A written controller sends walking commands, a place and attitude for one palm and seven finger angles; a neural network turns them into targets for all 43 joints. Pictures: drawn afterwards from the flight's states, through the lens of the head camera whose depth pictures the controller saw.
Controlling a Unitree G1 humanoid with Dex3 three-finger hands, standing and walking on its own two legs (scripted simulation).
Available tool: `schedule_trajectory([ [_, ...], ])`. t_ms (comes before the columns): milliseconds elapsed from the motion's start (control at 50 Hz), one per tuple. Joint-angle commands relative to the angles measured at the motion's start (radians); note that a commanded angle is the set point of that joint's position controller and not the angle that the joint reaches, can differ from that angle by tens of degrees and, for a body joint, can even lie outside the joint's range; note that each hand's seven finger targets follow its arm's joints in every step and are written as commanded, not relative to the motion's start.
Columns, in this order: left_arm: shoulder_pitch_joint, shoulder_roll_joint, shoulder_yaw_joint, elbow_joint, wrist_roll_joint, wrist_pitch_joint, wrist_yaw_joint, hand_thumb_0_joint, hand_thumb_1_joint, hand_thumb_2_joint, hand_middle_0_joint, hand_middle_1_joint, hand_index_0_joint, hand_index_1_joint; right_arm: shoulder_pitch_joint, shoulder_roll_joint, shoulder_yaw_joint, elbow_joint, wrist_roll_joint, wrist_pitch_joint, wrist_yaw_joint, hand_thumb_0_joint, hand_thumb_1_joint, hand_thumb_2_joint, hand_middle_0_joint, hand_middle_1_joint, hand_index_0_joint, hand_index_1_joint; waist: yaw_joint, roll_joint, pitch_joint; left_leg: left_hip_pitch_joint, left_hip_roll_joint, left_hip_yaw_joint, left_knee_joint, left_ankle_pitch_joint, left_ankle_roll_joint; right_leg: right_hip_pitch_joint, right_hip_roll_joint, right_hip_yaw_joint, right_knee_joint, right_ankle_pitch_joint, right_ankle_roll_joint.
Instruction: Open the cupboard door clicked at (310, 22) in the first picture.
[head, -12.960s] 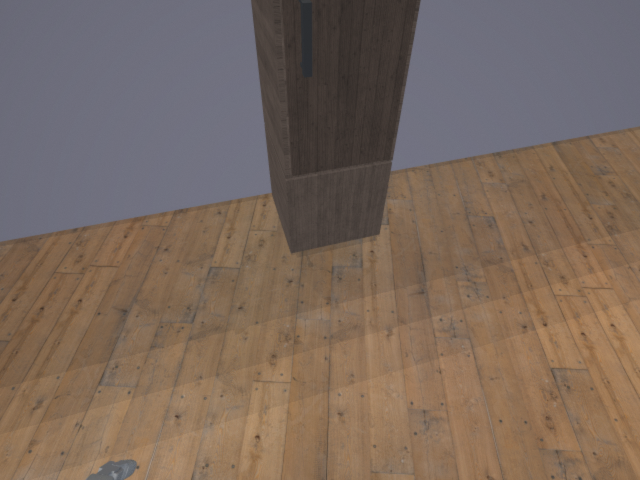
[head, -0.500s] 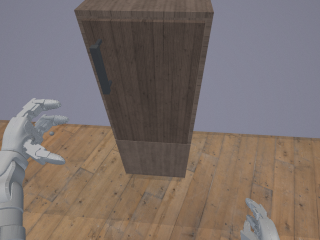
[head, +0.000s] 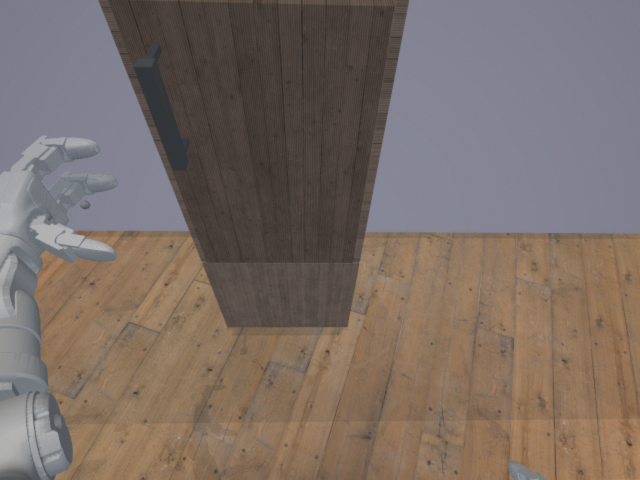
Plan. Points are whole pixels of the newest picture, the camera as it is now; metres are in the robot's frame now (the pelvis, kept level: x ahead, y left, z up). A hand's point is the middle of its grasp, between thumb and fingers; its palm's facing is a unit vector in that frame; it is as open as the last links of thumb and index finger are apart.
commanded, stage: move the hooked fingers beside the handle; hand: left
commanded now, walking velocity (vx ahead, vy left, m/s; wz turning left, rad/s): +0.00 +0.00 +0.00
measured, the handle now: (168, 111) +0.60 +0.24 +0.12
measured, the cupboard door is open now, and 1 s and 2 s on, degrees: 0 0 0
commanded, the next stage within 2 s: none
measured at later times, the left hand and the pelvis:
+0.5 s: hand (109, 161) +0.48 +0.28 +0.13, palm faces +0.01 -1.00 +0.00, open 13.9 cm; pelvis +0.01 +0.03 +0.00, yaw +0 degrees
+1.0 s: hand (125, 123) +0.55 +0.28 +0.13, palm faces +0.02 -1.00 +0.01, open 13.9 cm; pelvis +0.02 +0.01 -0.01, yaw -1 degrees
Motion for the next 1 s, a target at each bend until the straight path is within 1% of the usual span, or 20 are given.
schedule_trajectory([
  [0,-0.444,0.331,0.04,-0.163,-0.014,-0.074,-0.004,0.0,-0.5,0.3,-0.3,-1.2,-0.3,-1.2,0.007,-0.151,-0.059,-0.112,0.0,-0.034,-0.012,0.0,-0.9,-0.9,0.2,0.3,0.2,0.3,-0.001,0.091,-0.317,0.134,-0.016,-0.06,-0.071,0.278,0.012,0.127,0.004,0.041,-0.05,0.268,-0.003],
  [20,-0.457,0.341,0.045,-0.134,-0.015,-0.071,-0.007,0.0,-0.5,0.3,-0.3,-1.2,-0.3,-1.2,0.015,-0.156,-0.057,-0.112,-0.001,-0.028,-0.013,0.0,-0.9,-0.9,0.2,0.3,0.2,0.3,-0.005,0.062,-0.299,0.122,-0.016,-0.066,-0.07,0.28,0.012,0.117,0.009,0.036,-0.048,0.263,-0.005],
  [60,-0.478,0.338,0.033,-0.107,-0.004,-0.073,-0.009,0.0,-0.5,0.3,-0.3,-1.2,-0.3,-1.2,0.026,-0.157,-0.059,-0.107,-0.001,-0.021,-0.012,0.0,-0.9,-0.9,0.2,0.3,0.2,0.3,-0.005,0.075,-0.305,0.129,-0.012,-0.074,-0.075,0.287,0.008,0.101,0.008,0.029,-0.045,0.254,-0.006],
  [80,-0.503,0.311,0.002,-0.106,0.0,-0.074,-0.01,0.0,-0.5,0.3,-0.3,-1.2,-0.3,-1.2,0.027,-0.156,-0.057,-0.108,-0.002,-0.019,-0.01,0.0,-0.9,-0.9,0.2,0.3,0.2,0.3,-0.015,0.1,-0.306,0.145,-0.012,-0.077,-0.073,0.295,0.006,0.077,0.008,0.026,-0.045,0.249,-0.007],
  [140,-0.573,0.319,-0.01,-0.106,0.013,-0.089,-0.002,0.0,-0.5,0.3,-0.3,-1.2,-0.3,-1.2,0.047,-0.158,-0.058,-0.099,-0.007,-0.008,-0.007,0.0,-0.9,-0.9,0.2,0.3,0.2,0.3,-0.024,0.148,-0.342,0.203,-0.003,-0.096,-0.061,0.369,-0.008,0.039,0.012,0.017,-0.035,0.259,-0.012],
  [220,-0.627,0.313,-0.009,-0.039,0.017,-0.104,0.019,0.0,-0.5,0.3,-0.3,-1.2,-0.3,-1.2,0.077,-0.166,-0.061,-0.079,-0.016,0.006,-0.003,0.0,-0.9,-0.9,0.2,0.3,0.2,0.3,-0.041,0.092,-0.336,0.216,0.009,-0.115,-0.053,0.405,-0.018,-0.004,0.016,0.006,-0.031,0.242,-0.009],
  [240,-0.651,0.339,0.01,-0.047,0.022,-0.112,0.024,0.0,-0.5,0.3,-0.3,-1.2,-0.3,-1.2,0.084,-0.168,-0.063,-0.077,-0.019,0.009,0.0,0.0,-0.9,-0.9,0.2,0.3,0.2,0.3,-0.037,0.099,-0.364,0.228,0.013,-0.122,-0.053,0.428,-0.024,-0.003,0.016,0.004,-0.025,0.246,-0.008],
  [300,-0.645,0.315,-0.01,0.018,0.036,-0.109,0.031,0.0,-0.5,0.3,-0.3,-1.2,-0.3,-1.2,0.094,-0.167,-0.062,-0.072,-0.023,0.024,0.007,0.0,-0.9,-0.9,0.2,0.3,0.2,0.3,-0.04,0.104,-0.363,0.228,0.016,-0.121,-0.043,0.463,-0.028,-0.022,0.013,0.006,-0.021,0.253,-0.004],
  [320,-0.666,0.351,0.016,0.029,0.041,-0.114,0.038,0.0,-0.5,0.3,-0.3,-1.2,-0.3,-1.2,0.105,-0.171,-0.063,-0.068,-0.025,0.032,0.008,0.0,-0.9,-0.9,0.2,0.3,0.2,0.3,-0.037,0.093,-0.369,0.22,0.015,-0.124,-0.034,0.494,-0.03,-0.01,0.015,0.005,-0.013,0.268,-0.007],
  [360,-0.667,0.353,0.011,0.028,0.06,-0.118,0.043,0.0,-0.5,0.3,-0.3,-1.2,-0.3,-1.2,0.117,-0.169,-0.067,-0.068,-0.028,0.045,0.016,0.0,-0.9,-0.9,0.2,0.3,0.2,0.3,-0.035,0.133,-0.397,0.249,0.021,-0.128,-0.026,0.555,-0.041,-0.027,0.015,0.004,-0.008,0.28,-0.004],
  [460,-0.739,0.357,0.005,0.065,0.073,-0.139,0.049,0.0,-0.5,0.3,-0.3,-1.2,-0.3,-1.2,0.139,-0.169,-0.07,-0.059,-0.034,0.078,0.022,0.0,-0.9,-0.9,0.2,0.3,0.2,0.3,-0.059,0.128,-0.413,0.253,0.027,-0.125,-0.005,0.592,-0.04,-0.046,0.022,0.006,-0.004,0.297,0.002],
  [500,-0.776,0.388,0.015,0.109,0.078,-0.143,0.049,0.0,-0.5,0.3,-0.3,-1.2,-0.3,-1.2,0.151,-0.175,-0.068,-0.048,-0.032,0.092,0.018,0.0,-0.9,-0.9,0.2,0.3,0.2,0.3,-0.077,0.102,-0.4,0.214,0.025,-0.12,-0.003,0.541,-0.029,-0.043,0.022,0.01,-0.006,0.295,0.004],
  [560,-0.828,0.431,0.028,0.136,0.095,-0.153,0.045,0.0,-0.5,0.3,-0.3,-1.2,-0.3,-1.2,0.164,-0.178,-0.066,-0.041,-0.035,0.108,0.016,0.0,-0.9,-0.9,0.2,0.3,0.2,0.3,-0.082,0.146,-0.422,0.206,0.019,-0.116,0.007,0.528,-0.025,-0.043,0.022,0.017,-0.003,0.299,0.003],
  [640,-0.852,0.459,0.03,0.178,0.107,-0.158,0.04,0.0,-0.5,0.3,-0.3,-1.2,-0.3,-1.2,0.187,-0.181,-0.064,-0.033,-0.037,0.13,0.014,0.0,-0.9,-0.9,0.2,0.3,0.2,0.3,-0.096,0.139,-0.44,0.183,0.017,-0.109,0.019,0.513,-0.014,-0.037,0.024,0.023,-0.001,0.319,0.006],
  [700,-0.877,0.522,0.046,0.255,0.123,-0.143,0.029,0.0,-0.5,0.3,-0.3,-1.2,-0.3,-1.2,0.201,-0.189,-0.057,-0.029,-0.036,0.146,0.009,0.0,-0.9,-0.9,0.2,0.3,0.2,0.3,-0.111,0.101,-0.402,0.095,0.011,-0.102,0.018,0.426,0.002,-0.02,0.022,0.027,-0.002,0.313,0.008],
  [720,-0.889,0.502,0.026,0.274,0.121,-0.137,0.025,0.0,-0.5,0.3,-0.3,-1.2,-0.3,-1.2,0.204,-0.187,-0.054,-0.033,-0.036,0.15,0.006,0.0,-0.9,-0.9,0.2,0.3,0.2,0.3,-0.123,0.099,-0.387,0.085,0.009,-0.098,0.019,0.422,0.007,-0.025,0.023,0.029,-0.004,0.319,0.008],
  [780,-0.931,0.555,0.038,0.265,0.139,-0.136,0.019,0.0,-0.5,0.3,-0.3,-1.2,-0.3,-1.2,0.225,-0.193,-0.054,-0.034,-0.037,0.16,0.005,0.0,-0.9,-0.9,0.2,0.3,0.2,0.3,-0.128,0.152,-0.432,0.089,0.008,-0.095,0.03,0.421,0.009,-0.027,0.021,0.037,-0.002,0.327,0.011],
  [860,-0.966,0.642,0.079,0.295,0.151,-0.137,0.015,0.0,-0.5,0.3,-0.3,-1.2,-0.3,-1.2,0.251,-0.199,-0.05,-0.036,-0.041,0.179,0.003,0.0,-0.9,-0.9,0.2,0.3,0.2,0.3,-0.138,0.137,-0.464,0.048,0.007,-0.09,0.049,0.424,0.017,0.001,0.025,0.045,0.006,0.363,0.017],
  [900,-0.987,0.649,0.063,0.335,0.163,-0.124,0.009,0.0,-0.5,0.3,-0.3,-1.2,-0.3,-1.2,0.26,-0.201,-0.047,-0.034,-0.039,0.189,0.001,0.0,-0.9,-0.9,0.2,0.3,0.2,0.3,-0.156,0.133,-0.434,0.007,0.006,-0.084,0.054,0.386,0.021,-0.01,0.024,0.048,0.002,0.351,0.02],
  [980,-1.01,0.688,0.064,0.337,0.184,-0.117,0.0,0.0,-0.5,0.3,-0.3,-1.2,-0.3,-1.2,0.283,-0.204,-0.044,-0.035,-0.045,0.202,-0.002,0.0,-0.9,-0.9,0.2,0.3,0.2,0.3,-0.162,0.186,-0.474,0.025,0.008,-0.087,0.072,0.424,0.021,-0.028,0.025,0.048,0.009,0.367,0.021],
])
